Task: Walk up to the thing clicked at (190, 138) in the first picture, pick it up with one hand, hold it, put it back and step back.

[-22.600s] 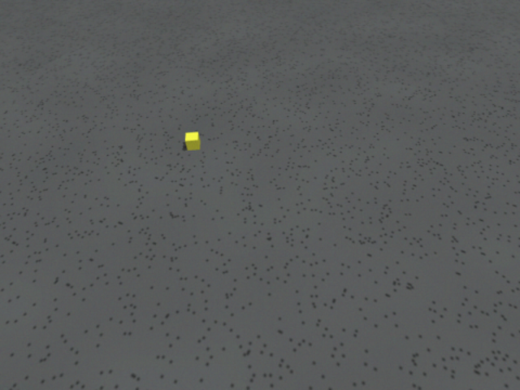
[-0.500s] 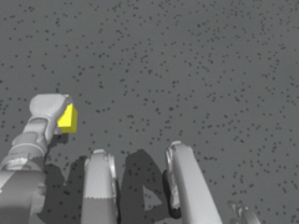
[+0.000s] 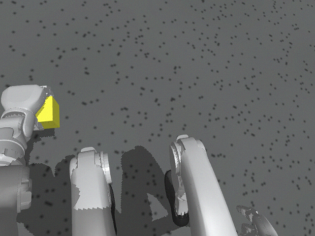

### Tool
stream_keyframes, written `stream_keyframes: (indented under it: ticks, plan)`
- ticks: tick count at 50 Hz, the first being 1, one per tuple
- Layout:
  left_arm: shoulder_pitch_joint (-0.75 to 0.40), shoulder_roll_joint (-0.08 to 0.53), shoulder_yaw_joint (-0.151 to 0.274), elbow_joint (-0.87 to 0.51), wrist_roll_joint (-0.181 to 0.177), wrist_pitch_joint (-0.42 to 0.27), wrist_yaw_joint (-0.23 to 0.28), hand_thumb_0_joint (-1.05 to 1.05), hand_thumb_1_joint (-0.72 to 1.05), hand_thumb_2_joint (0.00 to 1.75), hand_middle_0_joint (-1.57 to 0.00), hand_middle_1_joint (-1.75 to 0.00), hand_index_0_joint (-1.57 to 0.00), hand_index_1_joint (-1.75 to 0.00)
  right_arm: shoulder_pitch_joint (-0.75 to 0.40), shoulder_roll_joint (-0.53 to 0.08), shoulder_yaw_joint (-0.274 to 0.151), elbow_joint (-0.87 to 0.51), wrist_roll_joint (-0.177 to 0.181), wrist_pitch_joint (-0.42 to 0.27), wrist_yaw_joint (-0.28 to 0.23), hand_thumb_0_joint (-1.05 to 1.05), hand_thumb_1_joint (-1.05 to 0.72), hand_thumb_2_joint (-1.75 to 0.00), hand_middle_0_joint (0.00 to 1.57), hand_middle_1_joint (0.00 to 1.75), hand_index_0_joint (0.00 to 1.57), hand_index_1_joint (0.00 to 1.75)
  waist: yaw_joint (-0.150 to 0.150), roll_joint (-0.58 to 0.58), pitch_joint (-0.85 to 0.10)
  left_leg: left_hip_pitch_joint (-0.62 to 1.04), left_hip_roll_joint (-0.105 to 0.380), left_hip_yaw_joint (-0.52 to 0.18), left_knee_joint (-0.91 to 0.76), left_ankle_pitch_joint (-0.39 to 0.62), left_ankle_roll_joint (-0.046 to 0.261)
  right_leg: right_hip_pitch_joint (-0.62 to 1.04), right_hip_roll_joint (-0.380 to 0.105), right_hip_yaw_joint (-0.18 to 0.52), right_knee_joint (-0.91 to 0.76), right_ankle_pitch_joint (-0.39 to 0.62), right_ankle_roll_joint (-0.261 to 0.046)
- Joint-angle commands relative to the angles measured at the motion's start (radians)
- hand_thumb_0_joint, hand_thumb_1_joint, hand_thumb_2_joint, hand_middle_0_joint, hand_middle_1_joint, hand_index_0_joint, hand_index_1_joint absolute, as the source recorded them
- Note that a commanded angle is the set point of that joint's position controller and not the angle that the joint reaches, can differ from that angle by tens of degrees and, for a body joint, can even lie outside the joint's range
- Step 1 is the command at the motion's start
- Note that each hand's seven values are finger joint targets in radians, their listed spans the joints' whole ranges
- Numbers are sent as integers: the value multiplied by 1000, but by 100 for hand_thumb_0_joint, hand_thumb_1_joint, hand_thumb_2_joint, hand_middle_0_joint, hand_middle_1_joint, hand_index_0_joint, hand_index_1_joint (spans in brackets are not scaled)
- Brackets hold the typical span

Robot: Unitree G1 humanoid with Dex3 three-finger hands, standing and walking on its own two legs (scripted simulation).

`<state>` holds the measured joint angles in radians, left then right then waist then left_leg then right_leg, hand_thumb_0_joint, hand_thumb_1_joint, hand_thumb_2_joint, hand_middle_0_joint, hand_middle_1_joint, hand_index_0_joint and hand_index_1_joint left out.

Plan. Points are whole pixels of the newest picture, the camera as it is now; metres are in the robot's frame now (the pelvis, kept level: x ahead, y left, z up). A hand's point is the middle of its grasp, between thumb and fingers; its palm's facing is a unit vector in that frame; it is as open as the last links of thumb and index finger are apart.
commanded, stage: crouch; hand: left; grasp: from above
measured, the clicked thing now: (42, 113) +0.44 +0.28 -0.20
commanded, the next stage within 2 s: lower in 0.34 s
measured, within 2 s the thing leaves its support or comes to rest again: neither
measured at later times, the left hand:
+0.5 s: hand (39, 112) +0.44 +0.29 -0.21, palm faces -0.46 -0.02 -0.89, open 9.8 cm
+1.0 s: hand (47, 117) +0.44 +0.29 -0.26, palm faces -0.46 -0.03 -0.89, open 9.8 cm
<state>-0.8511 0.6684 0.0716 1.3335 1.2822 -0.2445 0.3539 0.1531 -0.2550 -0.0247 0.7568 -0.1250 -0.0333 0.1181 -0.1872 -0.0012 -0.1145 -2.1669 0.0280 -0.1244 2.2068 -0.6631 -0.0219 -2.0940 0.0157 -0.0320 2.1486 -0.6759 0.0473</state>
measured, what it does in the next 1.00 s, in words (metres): lowers itself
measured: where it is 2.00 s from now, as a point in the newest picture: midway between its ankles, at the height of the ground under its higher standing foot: (143, 214)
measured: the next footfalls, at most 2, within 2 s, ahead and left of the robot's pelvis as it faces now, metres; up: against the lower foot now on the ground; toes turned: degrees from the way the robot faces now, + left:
none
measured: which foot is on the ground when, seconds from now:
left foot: down 0.00-1.00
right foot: down 0.00-1.00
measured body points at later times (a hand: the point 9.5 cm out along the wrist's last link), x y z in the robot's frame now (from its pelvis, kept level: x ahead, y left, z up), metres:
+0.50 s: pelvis +0.00 +0.00 -0.05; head +0.23 +0.06 +0.34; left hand +0.46 +0.29 -0.15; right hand +0.06 -0.27 -0.16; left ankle +0.08 +0.13 -0.36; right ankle +0.10 -0.13 -0.36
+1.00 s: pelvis +0.00 +0.00 -0.08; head +0.24 +0.08 +0.29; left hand +0.46 +0.29 -0.21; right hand +0.05 -0.28 -0.17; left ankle +0.08 +0.13 -0.36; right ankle +0.10 -0.13 -0.36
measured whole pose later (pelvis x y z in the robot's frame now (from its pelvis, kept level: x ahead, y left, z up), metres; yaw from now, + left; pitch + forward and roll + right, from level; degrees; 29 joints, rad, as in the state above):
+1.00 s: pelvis +0.00 +0.00 -0.08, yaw -3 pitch +32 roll -8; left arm -0.92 0.80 0.13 1.53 1.37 -0.31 0.50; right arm 0.11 -0.27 0.07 0.78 -0.20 -0.05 0.15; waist -0.26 -0.05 -0.01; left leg -2.35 0.01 -0.18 2.47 -0.67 -0.04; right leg -2.27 0.04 -0.06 2.38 -0.68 0.06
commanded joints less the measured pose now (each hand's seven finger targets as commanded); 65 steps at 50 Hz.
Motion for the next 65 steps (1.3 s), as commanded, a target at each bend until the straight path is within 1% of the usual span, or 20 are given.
stream_keyframes:
  ticks: [1, 4, 6, 10, 19, 24, 28, 31, 35, 40, 42, 44, 47, 48, 49, 53, 55, 59, 64, 65]
  plan:
    - [-347, 246, 25, -147, 0, -28, 46, 0, 78, 63, -111, -56, -113, -53, 179, -220, -67, -18, 1, -12, -8, 0, -91, -90, 20, 30, 20, 30, -8, 247, -641, 497, -26, 94, -196, 135, 43, 259, 30, -84, -204, 173, -85]
    - [-375, 279, 48, -130, 6, -32, 68, 0, 74, 64, -108, -53, -110, -52, 169, -230, -61, -13, 1, -12, -10, 0, -91, -90, 20, 30, 20, 30, 8, 264, -639, 484, -26, 88, -191, 95, 40, 212, 27, -89, -177, 130, -88]
    - [-378, 263, 33, -90, 15, -33, 74, 0, 74, 66, -108, -55, -110, -53, 167, -236, -60, -6, -2, -15, -9, 0, -91, -90, 20, 30, 20, 30, -9, 269, -626, 494, -23, 74, -187, 76, 37, 167, 25, -102, -156, 116, -87]
    - [-372, 273, 36, -44, 28, -25, 86, 0, 74, 64, -108, -55, -110, -53, 175, -232, -46, -1, -8, -18, -6, 0, -91, -90, 20, 30, 20, 30, -12, 256, -619, 450, -34, 88, -161, 87, 43, 184, 26, -99, -145, 129, -85]
    - [-408, 320, 42, -40, 15, -21, 79, 0, 75, 65, -111, -52, -112, -51, 173, -240, -31, 4, -12, -23, -7, 0, -92, -91, 20, 30, 20, 30, -17, 237, -628, 394, -33, 99, -103, 86, 51, 189, 30, -97, -126, 135, -80]
    - [-383, 307, 33, -34, 14, -22, 67, 0, 74, 69, -114, -49, -113, -50, 174, -243, -25, 4, -10, -20, -5, 0, -91, -90, 20, 30, 20, 30, -17, 250, -613, 405, -32, 89, -98, 102, 45, 167, 31, -108, -98, 150, -84]
    - [-356, 282, 13, 27, 9, -35, 64, 0, 75, 68, -116, -48, -114, -50, 171, -244, -11, 1, -14, -17, 0, 0, -91, -90, 20, 30, 20, 30, -39, 209, -558, 360, -31, 85, -61, 137, 48, 161, 35, -115, -80, 188, -80]
    - [-363, 343, 48, 5, 19, -56, 75, 0, 77, 67, -116, -49, -115, -50, 169, -251, -4, -4, -24, -19, 4, 0, -91, -90, 20, 30, 20, 30, -35, 237, -580, 360, -33, 86, -44, 163, 46, 186, 36, -119, -61, 212, -77]
    - [-380, 341, 54, 2, 35, -81, 98, 0, 81, 67, -117, -52, -117, -52, 174, -255, 5, 4, -37, -18, 12, 0, -92, -90, 20, 30, 20, 30, -50, 268, -591, 383, -31, 83, -22, 177, 41, 176, 40, -128, -39, 225, -76]
    - [-376, 392, 96, -5, 55, -92, 150, 0, 81, 69, -116, -54, -116, -54, 151, -268, 10, 2, -49, -18, 12, 0, -91, -90, 20, 30, 20, 30, -41, 312, -599, 389, -29, 81, -10, 143, 37, 142, 41, -135, -20, 187, -77]
    - [-378, 380, 78, 27, 67, -87, 163, 0, 81, 69, -115, -55, -116, -55, 139, -268, 14, 4, -57, -23, 16, 0, -91, -90, 20, 30, 20, 30, -57, 329, -553, 370, -28, 79, -6, 113, 37, 109, 43, -138, -12, 163, -77]
    - [-382, 397, 92, 30, 78, -79, 178, 0, 79, 70, -115, -54, -115, -54, 142, -272, 16, 8, -62, -24, 16, 0, -91, -90, 20, 30, 20, 30, -58, 324, -566, 372, -28, 77, -2, 115, 38, 107, 44, -142, -9, 166, -77]
    - [-383, 389, 93, 52, 69, -67, 192, 0, 80, 73, -115, -58, -115, -58, 145, -279, 21, 10, -72, -31, 18, 0, -91, -90, 20, 30, 20, 30, -73, 321, -555, 356, -29, 74, 7, 116, 41, 101, 42, -148, -1, 173, -72]
    - [-372, 384, 80, 63, 67, -61, 194, 0, 79, 71, -114, -51, -114, -52, 131, -275, 26, 10, -69, -33, 17, 0, -90, -90, 20, 30, 20, 30, -57, 320, -548, 352, -28, 73, 3, 104, 40, 93, 45, -144, -3, 162, -76]
    - [-381, 378, 73, 86, 67, -60, 193, 0, 77, 69, -114, -48, -113, -49, 132, -279, 27, 15, -74, -34, 18, 0, -90, -90, 20, 30, 20, 30, -76, 315, -547, 345, -29, 71, 14, 105, 42, 91, 46, -148, 1, 165, -73]
    - [-375, 367, 51, 153, 52, -53, 189, 0, 73, 63, -108, -48, -109, -48, 136, -283, 44, 14, -82, -46, 21, 0, -90, -89, 20, 30, 20, 30, -96, 263, -505, 294, -28, 63, 39, 104, 47, 100, 50, -153, 1, 175, -70]
    - [-352, 447, 113, 131, 59, -60, 195, 0, 73, 65, -110, -47, -110, -48, 142, -297, 47, 5, -92, -48, 20, 0, -90, -90, 20, 30, 20, 30, -76, 269, -544, 295, -28, 66, 55, 170, 47, 164, 48, -152, 16, 237, -64]
    - [-359, 430, 109, 164, 68, -72, 192, 0, 80, 66, -113, -52, -114, -51, 146, -300, 53, 7, -107, -50, 28, 0, -90, -90, 20, 30, 20, 30, -109, 284, -512, 299, -24, 58, 76, 178, 41, 147, 53, -163, 35, 246, -70]
    - [-324, 489, 146, 160, 72, -86, 203, 0, 83, 67, -117, -50, -117, -49, 128, -313, 66, -1, -124, -53, 30, 0, -90, -90, 20, 30, 20, 30, -91, 314, -510, 310, -21, 53, 79, 152, 36, 147, 58, -174, 39, 216, -72]
    - [-334, 482, 135, 154, 80, -91, 205, 0, 84, 68, -117, -50, -117, -49, 129, -313, 67, -3, -128, -52, 33, 0, -90, -90, 20, 30, 20, 30, -100, 326, -506, 301, -23, 54, 84, 144, 35, 146, 59, -170, 43, 210, -74]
